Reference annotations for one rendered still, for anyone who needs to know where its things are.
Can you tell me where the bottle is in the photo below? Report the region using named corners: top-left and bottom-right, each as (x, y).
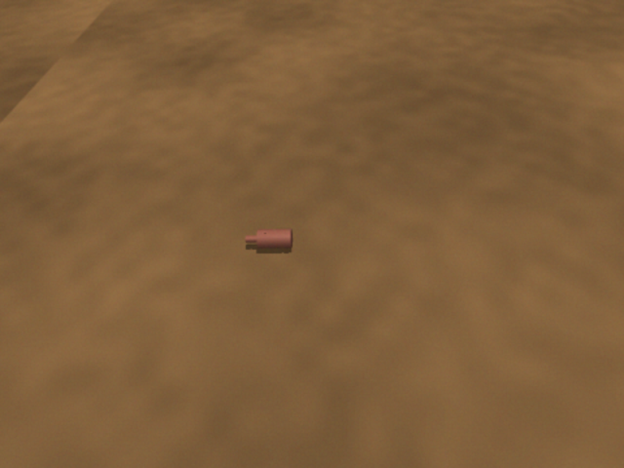
top-left (246, 229), bottom-right (293, 249)

